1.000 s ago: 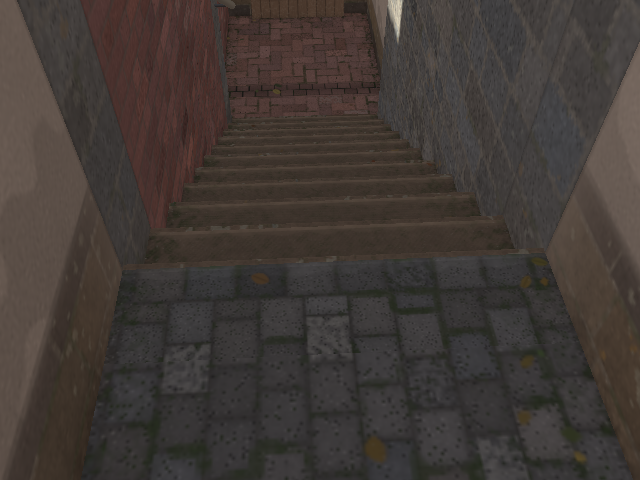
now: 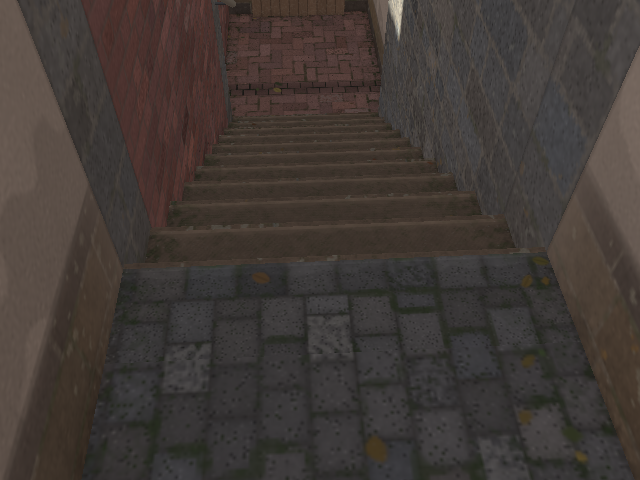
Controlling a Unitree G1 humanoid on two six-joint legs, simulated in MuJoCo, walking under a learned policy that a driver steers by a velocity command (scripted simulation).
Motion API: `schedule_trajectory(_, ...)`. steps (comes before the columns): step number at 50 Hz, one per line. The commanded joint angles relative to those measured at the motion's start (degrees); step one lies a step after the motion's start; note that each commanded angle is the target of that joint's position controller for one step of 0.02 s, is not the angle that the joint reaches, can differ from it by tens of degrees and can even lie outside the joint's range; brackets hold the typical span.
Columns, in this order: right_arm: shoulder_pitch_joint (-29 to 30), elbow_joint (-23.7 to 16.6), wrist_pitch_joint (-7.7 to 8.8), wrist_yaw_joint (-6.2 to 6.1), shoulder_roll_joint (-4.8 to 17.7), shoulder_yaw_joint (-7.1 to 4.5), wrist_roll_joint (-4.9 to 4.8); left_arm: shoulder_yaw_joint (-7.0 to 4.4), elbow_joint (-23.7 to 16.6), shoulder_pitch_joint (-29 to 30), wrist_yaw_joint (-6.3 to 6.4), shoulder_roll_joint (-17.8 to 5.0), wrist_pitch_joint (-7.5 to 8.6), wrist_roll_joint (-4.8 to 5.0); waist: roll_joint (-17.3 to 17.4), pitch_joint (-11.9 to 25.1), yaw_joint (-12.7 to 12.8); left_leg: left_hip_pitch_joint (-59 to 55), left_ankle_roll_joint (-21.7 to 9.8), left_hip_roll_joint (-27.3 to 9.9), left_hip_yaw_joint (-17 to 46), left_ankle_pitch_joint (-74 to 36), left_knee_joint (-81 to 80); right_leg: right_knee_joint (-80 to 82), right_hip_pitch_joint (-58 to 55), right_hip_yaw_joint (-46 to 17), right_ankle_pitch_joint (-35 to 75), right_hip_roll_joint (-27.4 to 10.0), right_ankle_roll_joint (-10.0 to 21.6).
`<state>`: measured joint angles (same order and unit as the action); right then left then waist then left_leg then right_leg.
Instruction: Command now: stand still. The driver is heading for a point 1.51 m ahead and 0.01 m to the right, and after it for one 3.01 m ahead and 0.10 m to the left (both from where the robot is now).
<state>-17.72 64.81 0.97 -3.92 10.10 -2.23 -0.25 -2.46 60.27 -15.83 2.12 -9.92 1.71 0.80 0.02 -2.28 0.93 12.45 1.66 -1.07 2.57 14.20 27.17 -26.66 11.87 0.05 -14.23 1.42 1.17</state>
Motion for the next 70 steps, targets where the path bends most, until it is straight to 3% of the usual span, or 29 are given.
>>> schedule_trajectory(1,-4.82,-0.18,0.17,-0.20,4.98,-0.74,-0.06,-0.87,-0.88,-3.68,0.09,-5.09,0.31,0.04,0.37,-1.34,-0.23,1.22,-1.32,-0.32,-0.13,-5.01,-4.21,5.36,0.62,-2.49,5.32,-2.63,0.96)
schedule_trajectory(6,-4.11,-0.94,0.36,-0.02,6.33,-1.10,0.02,-0.84,-1.65,-2.88,0.34,-5.06,0.50,-0.10,-0.04,-1.23,0.30,1.81,-1.55,-0.63,0.28,-5.53,-4.45,5.41,0.48,-2.50,5.28,-2.27,1.27)
schedule_trajectory(25,-4.61,-1.13,0.34,-0.05,6.17,-1.16,0.02,-0.94,-1.81,-3.29,0.23,-5.18,0.54,0.00,-0.09,-1.32,0.36,1.63,-1.42,-0.65,0.23,-5.61,-4.26,5.36,0.80,-2.59,5.31,-2.36,1.23)
schedule_trajectory(26,-6.19,0.12,0.15,-0.20,4.24,-0.73,-0.03,-0.81,-0.40,-5.03,0.12,-4.56,0.33,0.01,0.12,-0.08,-0.23,0.53,-1.30,0.28,-0.94,0.17,-4.06,6.10,0.28,-2.43,-0.84,-2.47,1.10)
schedule_trajectory(28,-5.15,-0.76,0.23,-0.23,6.07,-1.36,-0.46,-1.25,-0.86,-4.52,0.78,-5.80,0.30,0.54,-1.77,-2.71,0.55,4.13,-2.62,1.99,-2.36,16.48,-1.56,7.13,3.58,-3.32,-21.74,-1.77,3.10)
schedule_trajectory(30,-3.78,-2.27,1.21,-0.16,5.77,-1.33,-0.75,-1.80,-1.38,-5.55,0.94,-7.51,1.04,1.09,-4.38,-6.12,1.38,9.68,-4.06,1.14,-2.10,21.36,2.12,10.18,5.86,-9.40,-31.99,-5.93,6.12)
schedule_trajectory(33,-2.07,-3.54,3.62,1.07,3.48,-1.00,-0.78,-3.12,-1.37,-7.65,0.67,-10.76,2.43,1.56,-9.33,-5.02,1.67,11.71,-4.41,-0.04,-4.54,9.25,14.49,16.43,3.67,-23.52,-31.51,-16.28,11.83)
schedule_trajectory(35,-3.42,-3.34,4.45,1.90,2.99,-1.02,-0.97,-3.10,-3.11,-4.62,0.36,-10.63,2.36,1.19,-7.93,-5.75,-0.58,9.00,-6.21,-1.24,-4.05,12.28,12.88,16.25,6.32,-23.14,-27.69,-16.25,12.28)
schedule_trajectory(37,-10.60,-0.42,4.86,2.16,3.34,-1.51,-1.22,-2.59,-5.05,1.03,-0.19,-8.98,2.06,1.94,-4.75,-6.00,-5.03,-4.79,-7.20,0.63,-5.98,6.32,-0.90,9.34,13.99,-14.12,-20.17,-10.07,8.39)
schedule_trajectory(38,-16.58,1.82,5.00,2.18,5.46,-2.12,-0.99,-1.98,-5.76,2.19,-0.55,-6.67,2.49,1.64,1.41,-4.90,-6.24,-11.13,-7.48,-3.65,2.06,6.65,-3.95,-2.78,18.73,-7.32,-14.73,-4.76,5.39)
schedule_trajectory(39,-23.40,2.54,5.31,2.51,12.92,-3.86,-1.55,-1.43,-7.38,1.75,-0.82,-3.78,3.45,1.78,17.00,-2.40,-6.73,-16.36,-13.11,-16.06,23.30,13.57,-13.90,-20.97,26.44,1.92,-13.00,1.71,2.38)
schedule_trajectory(40,-23.63,1.95,5.98,2.98,14.12,-3.77,-0.96,-1.52,-8.48,2.95,-0.77,-4.78,4.59,2.50,18.09,-4.28,-6.48,-15.64,-18.27,-24.09,37.76,16.76,-18.47,-33.42,34.35,-2.18,-18.83,0.61,3.21)
schedule_trajectory(41,-19.87,0.74,6.46,2.82,12.62,-3.24,0.16,-1.81,-8.18,2.53,-0.94,-5.91,5.66,3.34,12.09,-6.22,-4.52,-16.82,-18.20,-23.00,34.35,15.18,-17.32,-40.56,39.18,-5.39,-15.39,-2.11,4.54)
schedule_trajectory(43,-14.81,-0.93,6.60,3.55,10.15,-2.46,0.04,-2.07,-7.04,2.87,-1.37,-6.75,6.31,2.13,5.28,-5.75,-2.93,-19.23,-14.19,-18.47,23.56,7.56,-17.04,-42.03,43.28,-4.44,-5.02,-4.77,5.78)
schedule_trajectory(45,-14.87,-0.96,6.14,3.85,6.30,-1.17,-0.13,-2.30,-7.00,4.12,-2.08,-6.58,6.09,1.01,4.56,-4.34,-2.33,-18.84,-11.69,-15.57,14.77,-7.26,-17.55,-37.29,40.21,-2.55,0.61,-6.63,4.60)
schedule_trajectory(46,-15.94,-0.74,5.79,3.72,6.12,-0.97,-0.08,-2.06,-7.18,4.89,-2.40,-5.51,5.77,1.05,5.64,-3.93,-2.49,-18.56,-11.11,-14.29,11.57,-12.17,-17.59,-35.01,39.11,-1.24,2.32,-6.77,3.62)
schedule_trajectory(50,-14.14,-2.99,4.24,2.42,10.17,-1.26,0.56,-0.10,-11.37,15.86,-2.85,-2.60,5.19,1.09,6.16,-6.03,-4.22,-9.20,-10.47,-10.66,3.36,-15.31,-20.39,-19.89,31.79,3.34,11.65,-5.00,0.19)
schedule_trajectory(56,-14.04,-3.46,4.14,2.46,13.12,-2.16,-1.59,0.36,-16.10,23.31,-4.18,-5.98,5.70,1.84,7.60,-8.12,-3.08,-12.54,-8.75,-14.02,0.34,-20.35,-19.53,-5.83,24.93,3.35,14.06,-3.59,3.12)
schedule_trajectory(58,-13.47,-3.85,3.93,2.10,12.89,-2.11,-0.64,-1.08,-15.27,17.28,-4.57,-9.28,5.31,2.01,9.60,-3.11,0.36,-17.22,-7.94,-14.53,-1.77,-39.67,-12.10,-5.35,16.25,4.85,12.99,-1.85,5.51)
schedule_trajectory(60,-11.80,-4.88,3.48,2.70,11.47,-1.32,0.14,-3.65,-10.15,-0.78,-4.30,-14.23,4.53,2.12,10.81,8.57,9.18,-10.60,-5.70,-9.77,-4.56,-51.57,9.70,-7.22,-8.43,5.79,12.43,0.62,8.40)
schedule_trajectory(61,-12.87,-6.51,3.55,3.28,9.26,-0.38,1.28,-4.92,-7.23,-10.81,-3.34,-20.17,3.88,0.74,-2.45,17.00,10.36,3.65,-4.13,-5.02,-5.42,-28.85,30.56,-7.01,-25.95,-11.00,9.14,-13.06,12.55)
schedule_trajectory(62,-21.75,-6.63,5.16,4.07,-0.76,2.19,-0.83,-4.55,-6.36,-10.77,-4.33,-21.03,3.87,-1.23,-19.36,27.42,3.52,20.04,-2.02,4.72,1.71,17.46,48.48,6.43,-38.52,-41.97,-8.00,-25.01,20.08)
schedule_trajectory(63,-14.43,-7.57,6.77,4.02,6.20,0.76,-2.86,-2.99,-6.77,-7.06,-4.71,-14.61,4.07,-0.66,-13.30,19.96,4.92,25.42,-3.44,1.96,6.09,16.76,54.08,12.19,-32.55,-42.53,-9.89,-22.04,15.95)
schedule_trajectory(64,-7.81,-9.62,7.22,3.69,9.87,-0.29,-3.48,-2.17,-7.59,-1.42,-4.93,-11.78,4.15,-0.18,-8.95,12.05,4.13,28.36,-4.70,-1.04,3.72,11.52,54.47,11.73,-24.19,-32.11,-4.24,-20.54,13.28)
schedule_trajectory(65,-5.59,-9.64,6.72,5.28,9.86,-0.01,6.35,0.52,-5.80,-3.51,-3.36,-4.16,5.54,-5.23,-2.98,4.58,3.73,25.34,-7.73,-2.45,5.33,5.95,51.82,12.82,-13.30,-25.43,-10.68,-17.31,13.50)
schedule_trajectory(66,-4.70,-10.76,6.12,5.65,4.94,0.93,7.93,0.69,-5.33,-1.31,-2.53,-3.77,5.90,-5.67,-3.71,1.56,0.94,24.16,-9.09,-4.89,5.50,1.81,48.04,14.20,-6.37,-19.35,-5.57,-14.76,12.61)
schedule_trajectory(67,-4.42,-11.74,5.35,6.48,3.14,1.50,7.11,1.07,-5.97,0.86,-2.34,-3.23,5.82,-5.40,-4.47,1.50,-1.17,21.74,-9.29,-5.87,5.20,-0.18,48.46,15.53,-1.93,-17.29,-1.09,-15.41,13.23)
schedule_trajectory(69,-3.84,-12.27,4.22,7.57,3.96,1.23,4.98,1.26,-5.21,0.86,-2.67,-3.57,6.63,-4.34,-4.16,0.83,-2.88,22.89,-9.91,-6.15,4.17,-0.36,48.96,18.09,2.41,-14.58,0.62,-14.86,13.83)
schedule_trajectory(70,-2.29,-12.82,4.03,7.54,3.75,1.48,4.89,1.47,-5.18,0.78,-2.93,-3.57,6.94,-4.81,-3.18,0.18,-3.02,26.01,-10.18,-6.56,3.99,-2.01,49.05,19.16,2.92,-13.45,0.46,-14.67,14.09)
